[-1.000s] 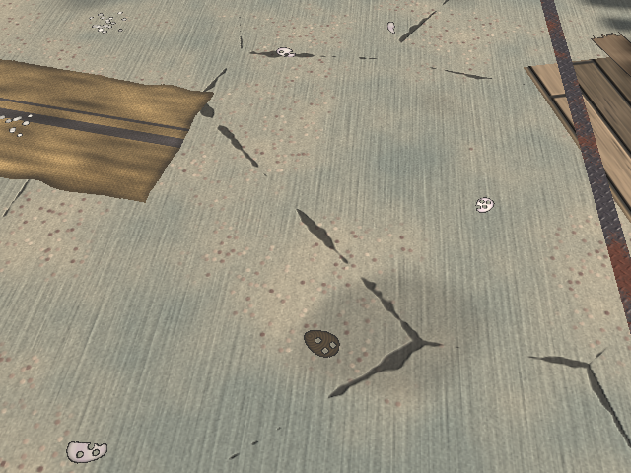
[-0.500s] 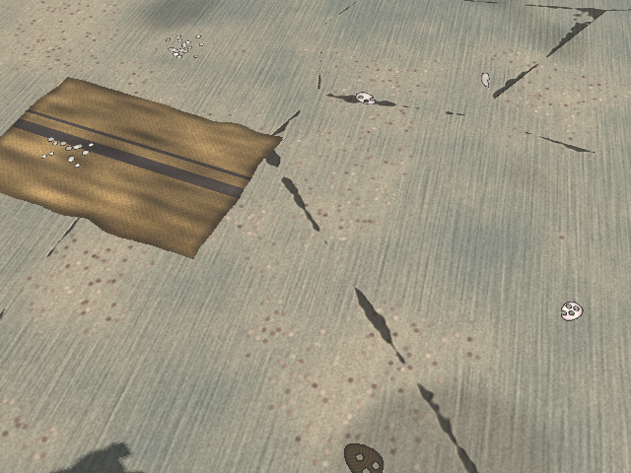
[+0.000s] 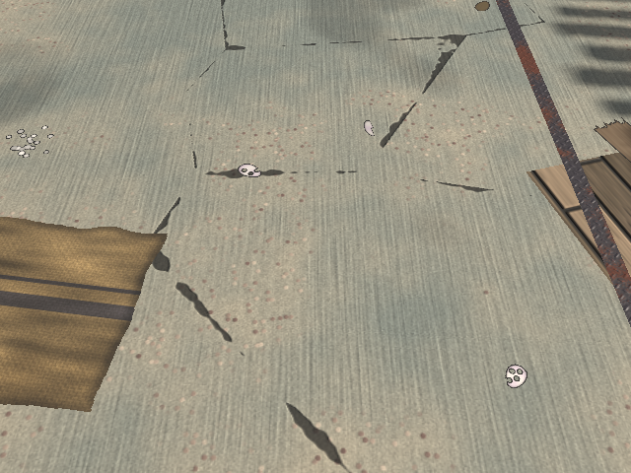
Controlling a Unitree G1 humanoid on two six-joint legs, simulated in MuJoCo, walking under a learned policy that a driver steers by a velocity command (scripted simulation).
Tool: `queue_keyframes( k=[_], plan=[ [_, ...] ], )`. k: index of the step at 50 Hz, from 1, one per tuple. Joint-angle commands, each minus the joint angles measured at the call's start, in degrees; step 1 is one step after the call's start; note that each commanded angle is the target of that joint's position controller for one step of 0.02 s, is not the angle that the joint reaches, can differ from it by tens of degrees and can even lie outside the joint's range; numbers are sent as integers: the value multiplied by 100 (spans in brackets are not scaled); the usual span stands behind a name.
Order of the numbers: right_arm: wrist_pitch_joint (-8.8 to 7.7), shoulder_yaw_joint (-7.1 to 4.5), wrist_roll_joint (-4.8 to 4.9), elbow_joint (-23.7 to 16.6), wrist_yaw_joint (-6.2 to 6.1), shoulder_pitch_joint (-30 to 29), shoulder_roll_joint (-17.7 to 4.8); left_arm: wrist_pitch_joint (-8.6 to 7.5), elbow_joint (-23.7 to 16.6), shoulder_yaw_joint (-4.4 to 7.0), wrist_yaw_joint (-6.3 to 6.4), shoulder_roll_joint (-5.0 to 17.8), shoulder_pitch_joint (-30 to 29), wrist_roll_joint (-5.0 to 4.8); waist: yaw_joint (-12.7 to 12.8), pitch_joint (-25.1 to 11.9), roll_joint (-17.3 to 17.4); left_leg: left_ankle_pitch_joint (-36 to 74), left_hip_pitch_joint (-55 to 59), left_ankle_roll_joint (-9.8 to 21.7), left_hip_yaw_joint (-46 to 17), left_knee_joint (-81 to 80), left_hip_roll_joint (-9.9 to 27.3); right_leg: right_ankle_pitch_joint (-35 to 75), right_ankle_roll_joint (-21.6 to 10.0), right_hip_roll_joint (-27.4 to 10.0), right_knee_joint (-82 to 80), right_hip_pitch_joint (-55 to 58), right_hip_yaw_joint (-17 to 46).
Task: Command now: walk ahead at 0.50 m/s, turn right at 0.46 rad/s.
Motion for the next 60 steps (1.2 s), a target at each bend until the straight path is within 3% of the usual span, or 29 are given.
queue_keyframes(
  k=[1,5,7,8,9,10,11,12,14,19,23,29,32,34,35,36,37,38,39,40,42,46,51,55,56,57,58,59,60],
  plan=[
    [50,-202,62,-174,-58,159,-951,-72,-668,-38,-124,153,-852,1,-154,568,354,2227,108,635,-248,-248,1808,-118,-91,30,-409,-301,-265],
    [249,-289,125,-268,-121,3,-1199,-46,-939,55,-275,372,-723,-19,159,252,652,4943,632,449,42,840,1965,-1244,-411,471,-535,373,-829],
    [340,-312,141,-366,-170,-188,-1297,-22,-723,291,-254,792,499,-45,874,-454,729,5957,268,241,217,2586,1771,-1313,-728,926,-801,2091,-1015],
    [308,-279,115,-469,-181,-208,-1251,13,-511,497,-143,1232,1448,-39,1308,-977,335,4657,-933,3,227,4167,1528,-1163,-1024,627,-1088,3829,-233],
    [133,-3,-93,-741,-48,335,-325,17,-467,607,-62,1835,1581,-80,720,-1459,-1193,-746,-3661,-376,-55,6303,378,-1612,-2062,-892,-1329,5985,2787],
    [-154,-12,118,-862,59,-85,-602,-39,-607,479,-60,1515,1742,-16,951,-2212,-784,-1960,-4544,-325,-1411,7171,-14,-2143,-2459,-1416,-2276,6549,4578],
    [-320,-98,335,-1040,127,-705,-893,-89,-600,381,-47,1167,1564,44,1089,-1494,-489,-1484,-5077,-145,-1647,7120,356,-1834,-2093,-1209,-2383,6150,3717],
    [-373,-73,355,-984,131,-705,-860,-123,-633,298,-35,876,1169,34,830,-1016,-16,-955,-4899,-38,-1565,6610,695,-1365,-1820,-1027,-2367,5296,2797],
    [-239,-161,197,-765,89,-540,-918,-153,-814,135,-23,436,432,126,389,-475,186,-510,-4016,-98,-1473,5826,1112,-187,-1548,-710,-2587,3735,1686],
    [104,-112,119,-785,49,-660,-608,-282,-608,181,44,767,597,150,283,-23,49,483,-4016,-355,-1338,4758,1266,559,-1403,-535,-3190,2923,592],
    [63,-65,157,-921,119,-1201,-517,-305,-486,147,102,757,668,160,525,140,-41,2098,-3892,-266,-1195,3209,1044,189,-981,-222,-3362,3043,-246],
    [26,-1,212,-1287,315,-1891,-474,-197,-172,181,141,840,1045,115,793,411,-31,1963,-4341,1,-1086,2222,721,623,-807,-708,-3113,4418,-568],
    [39,-76,188,-1394,428,-1644,-648,-55,-220,230,234,1008,855,85,507,111,-272,995,-3906,265,-715,2206,371,2865,-615,-842,-2247,4912,-770],
    [90,-290,178,-1182,408,-501,-1035,50,-301,238,317,1111,662,80,-146,-576,-338,806,-2342,537,-467,2060,-55,4103,-380,-663,-599,4652,-1028],
    [124,-456,161,-1029,330,418,-1431,35,-403,188,358,1056,670,108,-566,-1131,69,1051,-648,857,-1322,1955,382,2892,-166,-456,972,3481,-1093],
    [126,-587,205,-1007,283,768,-1972,-133,-605,-71,219,257,1380,265,-98,-1880,1505,399,1709,2004,-4264,1829,1866,-1827,257,676,3210,826,-855],
    [122,-449,208,-1056,275,879,-1553,-371,-621,-71,114,502,982,123,-370,-2392,1260,-293,2355,2229,-5847,856,2177,-3725,207,1050,4021,-209,233],
    [120,-375,166,-1087,247,650,-1274,-531,-789,10,32,818,449,-111,-474,-1603,962,-297,1888,1866,-4987,727,1997,-3331,50,644,4015,-744,443],
    [112,-329,164,-1203,233,258,-1118,-603,-883,-18,38,799,173,-111,-299,-1032,429,49,1004,1657,-4302,687,1770,-2881,-20,377,3556,-652,356],
    [114,-281,157,-1297,231,-112,-979,-607,-891,16,76,799,83,29,-39,-560,141,659,50,1565,-3821,585,1587,-2655,32,205,2995,-349,285],
    [126,-220,91,-1469,194,-451,-844,-473,-912,83,119,826,252,157,316,-318,341,1398,-971,1526,-3331,334,1290,-2467,162,33,2423,369,260],
    [154,-328,110,-1559,54,-439,-1192,-296,-1069,20,201,576,52,209,389,-58,484,2945,-1950,1396,-2508,316,956,-1730,539,181,1024,721,-53],
    [421,-366,213,-1498,-81,-2,-1176,-294,-1309,-20,149,475,-651,123,30,-416,796,2787,-1876,811,-2384,987,570,-130,601,807,-749,1478,-94],
    [538,-345,181,-1671,-157,-231,-1023,-341,-1304,117,90,782,-365,149,307,-499,961,2116,-1334,565,-3212,1863,698,-366,358,783,-1467,1802,226],
    [538,-317,181,-1767,-157,-377,-921,-383,-1243,147,101,840,-74,202,489,-604,900,1891,-1404,384,-3174,2340,486,166,214,627,-1843,2286,181],
    [503,-218,101,-1927,-147,-349,-619,-402,-1246,206,149,1135,341,322,586,-1197,362,928,-1900,120,-2827,3527,123,1587,-146,-270,-1634,3466,840],
    [467,-121,24,-1881,-128,670,-272,-328,-1329,184,196,1281,491,454,164,-1799,-1090,-2836,-3173,-224,-2253,5048,-619,3914,-1045,-1722,-1316,4984,2379],
    [460,-166,143,-1834,-63,1309,-817,-210,-1229,239,162,1294,626,246,45,-2361,-1577,-2896,-3726,-390,-2122,6140,-253,2636,-1735,-2405,-1459,5234,3649],
    [555,-295,234,-1741,-80,824,-1244,-133,-1407,156,191,904,314,190,252,-1822,-838,-2309,-4051,-579,-2012,6579,27,1274,-1552,-1937,-1684,4774,3082]
  ],
)
Keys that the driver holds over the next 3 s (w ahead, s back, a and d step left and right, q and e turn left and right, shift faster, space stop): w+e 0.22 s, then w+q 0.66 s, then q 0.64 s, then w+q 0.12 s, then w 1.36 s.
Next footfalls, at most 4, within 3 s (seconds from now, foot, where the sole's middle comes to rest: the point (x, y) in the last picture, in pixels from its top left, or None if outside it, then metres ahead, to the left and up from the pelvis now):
0.16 right None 0.26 -0.13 -0.78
0.70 left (291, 430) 0.60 0.05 -0.78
1.14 right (352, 322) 0.87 -0.11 -0.78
1.58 left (267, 388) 0.70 0.10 -0.78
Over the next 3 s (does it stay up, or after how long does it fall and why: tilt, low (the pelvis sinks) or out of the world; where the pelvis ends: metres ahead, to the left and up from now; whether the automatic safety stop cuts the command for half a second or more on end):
stays up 1.25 0.39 0.00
